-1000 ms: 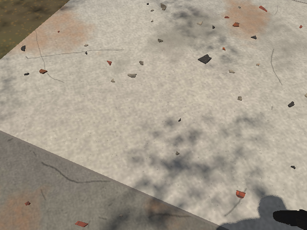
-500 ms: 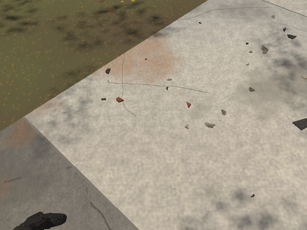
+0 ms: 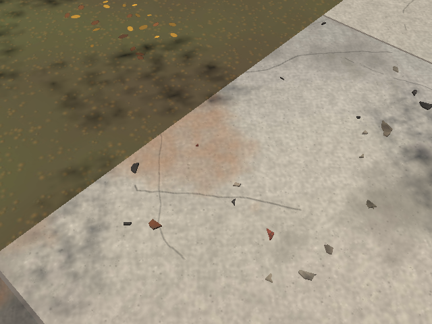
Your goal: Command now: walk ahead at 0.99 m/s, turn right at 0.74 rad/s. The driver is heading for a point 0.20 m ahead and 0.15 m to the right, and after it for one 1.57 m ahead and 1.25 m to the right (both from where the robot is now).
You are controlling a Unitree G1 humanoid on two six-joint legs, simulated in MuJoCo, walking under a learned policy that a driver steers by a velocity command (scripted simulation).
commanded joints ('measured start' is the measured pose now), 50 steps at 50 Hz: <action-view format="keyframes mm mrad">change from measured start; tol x32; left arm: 1 -44 26 6 -93 24 24 -22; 11 -406 28 -33 -239 21 42 -74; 16 190 192 47 -55 14 35 -18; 50 -386 62 -28 -325 30 57 -59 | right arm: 1 138 -89 -37 11 23 -30 -6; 32 -222 -84 15 -210 34 15 19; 38 400 -343 -85 -75 -27 -7 -47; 50 188 -115 -45 49 26 -50 4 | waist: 1 -59 128 -4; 15 198 131 -137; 18 44 -264 -289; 28 -47 72 93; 36 -171 7 -175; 39 -125 437 -380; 50 -41 95 81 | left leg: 1 267 274 -307 -383 -67 79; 10 257 181 190 -472 639 -4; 15 352 239 171 184 1375 -6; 16 187 191 161 538 1036 3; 17 -139 -19 139 941 -77 -20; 18 -499 -86 -65 1193 -250 -59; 32 -29 35 -93 36 357 -77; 37 614 111 -215 -28 -130 -13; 39 748 472 -1038 -347 -649 98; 50 221 222 16 -463 261 24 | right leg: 1 -341 -104 37 37 51 14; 14 46 113 -254 -489 250 -101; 17 579 5 99 -601 125 -201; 18 856 -202 664 -783 32 -425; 27 -54 20 348 -1079 174 -244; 36 183 49 343 -548 724 -55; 38 -267 197 181 60 -233 -24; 50 -410 -64 -10 -121 261 15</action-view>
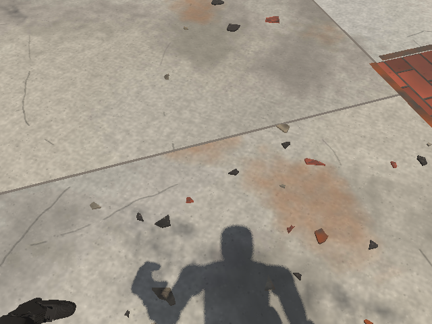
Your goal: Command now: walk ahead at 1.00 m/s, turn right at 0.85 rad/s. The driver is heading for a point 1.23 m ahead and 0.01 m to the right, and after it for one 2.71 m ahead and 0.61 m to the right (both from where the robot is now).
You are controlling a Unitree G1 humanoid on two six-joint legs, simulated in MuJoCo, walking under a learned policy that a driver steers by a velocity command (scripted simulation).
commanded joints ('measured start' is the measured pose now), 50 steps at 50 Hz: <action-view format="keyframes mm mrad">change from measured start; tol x32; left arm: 1 -77 -18 -28 -96 -3 -7 -18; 33 458 -41 -16 199 -47 -126 70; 50 -98 2 -46 13 5 -97 29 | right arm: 1 -80 -43 7 -53 -3 -38 7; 26 -439 6 53 -225 10 30 59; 32 151 -219 -41 -68 -27 43 -15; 50 13 -155 -36 34 36 -28 16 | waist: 1 65 110 107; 12 218 2 -372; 21 51 58 149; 31 -167 -11 -171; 33 -68 466 -441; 36 -20 29 -85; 50 67 95 50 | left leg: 1 -101 202 -47 -235 381 54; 8 93 276 48 181 1440 81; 9 -1 264 52 454 1357 91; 11 -646 20 -38 1207 -168 37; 12 -748 17 -227 1267 -81 56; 26 -424 79 -115 250 558 80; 31 54 -48 -96 245 151 155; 33 486 391 -967 43 -338 333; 40 -205 212 -488 -202 -81 245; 50 -25 154 -298 -191 739 184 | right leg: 1 8 -16 -2 -164 127 -11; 9 747 182 -84 -608 -64 -165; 11 1251 -253 663 -709 -305 -285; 23 467 -1 129 -1167 187 -160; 30 858 -108 66 -738 1088 -70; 32 492 6 5 -29 647 -44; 33 186 205 88 346 -271 -3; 50 401 28 -31 -649 197 32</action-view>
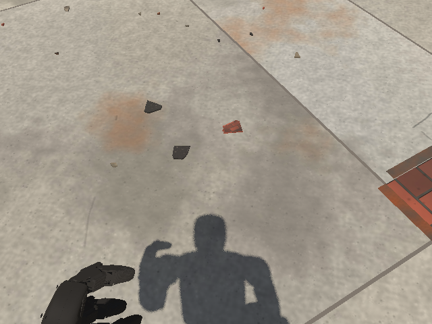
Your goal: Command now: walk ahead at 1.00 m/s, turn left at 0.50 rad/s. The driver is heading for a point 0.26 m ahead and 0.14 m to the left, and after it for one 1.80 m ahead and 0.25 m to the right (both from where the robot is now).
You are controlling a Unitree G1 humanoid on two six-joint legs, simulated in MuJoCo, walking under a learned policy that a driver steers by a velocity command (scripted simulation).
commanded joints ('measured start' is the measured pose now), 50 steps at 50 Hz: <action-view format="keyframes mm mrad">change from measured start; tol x64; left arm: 1 125 152 58 -5 6 -13 28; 50 478 309 184 133 -9 76 54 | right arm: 1 -73 -253 -54 -70 -12 -6 -15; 50 -329 -114 6 -300 -46 -20 -29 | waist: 1 161 62 -49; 50 212 -39 -162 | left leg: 1 -195 211 -94 195 890 127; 6 -958 72 -77 1327 -3 105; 23 -394 -2 104 507 175 106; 27 185 488 -732 152 -420 146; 45 -132 309 315 495 1449 0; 48 -799 17 190 1555 -182 -36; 50 -1087 65 -76 1531 -96 -35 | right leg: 1 423 106 -47 -31 -135 -15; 5 1103 -383 853 -323 -899 -116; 23 701 -146 -93 -207 805 -107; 26 62 117 25 815 -572 -73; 45 473 182 -213 188 -154 -178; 50 979 -159 847 -368 -590 -428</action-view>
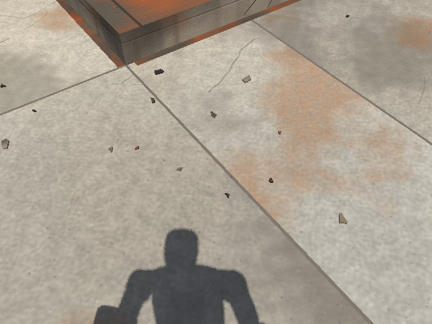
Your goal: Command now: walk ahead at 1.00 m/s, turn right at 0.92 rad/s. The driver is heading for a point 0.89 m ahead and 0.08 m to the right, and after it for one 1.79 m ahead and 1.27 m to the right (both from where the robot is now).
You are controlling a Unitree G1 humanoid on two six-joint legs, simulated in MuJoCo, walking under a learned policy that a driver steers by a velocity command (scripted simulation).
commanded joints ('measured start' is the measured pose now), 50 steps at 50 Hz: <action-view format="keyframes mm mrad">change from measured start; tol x32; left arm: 1 214 197 66 13 9 5 29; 20 310 -13 -7 -85 -40 -93 17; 35 -292 18 -83 -250 26 -59 -57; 41 275 194 -14 -49 67 -76 17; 50 90 134 18 -34 -9 -52 33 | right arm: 1 -130 -161 -12 -210 0 -74 4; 13 -463 -87 34 -360 7 -6 27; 19 263 -298 -61 -186 -14 -23 -41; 50 -10 -105 -2 -182 -4 31 3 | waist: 1 27 84 -68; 18 -224 -38 -282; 20 -75 507 -477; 23 -79 6 -130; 36 -37 57 68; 42 56 -267 -525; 50 -91 7 -120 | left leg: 1 -785 8 -183 199 57 13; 14 -395 -19 -95 -767 505 -11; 18 178 -30 -98 -776 281 41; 21 372 354 -996 -1081 -412 218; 35 -157 148 -133 -1347 609 171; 39 102 143 -17 -852 1336 111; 40 16 108 12 -590 1242 79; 42 -515 -116 -35 207 -135 15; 50 -450 3 -124 -293 25 -40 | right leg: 1 645 -362 915 -586 -171 -195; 7 144 -144 536 -628 214 -127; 17 457 -150 525 -196 950 59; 20 -95 53 318 640 -174 123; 21 -198 -58 306 664 -75 101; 30 -277 -168 279 256 113 148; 39 330 -33 6 -229 214 74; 42 1038 -570 812 -263 815 -170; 50 304 -270 428 -436 1036 -83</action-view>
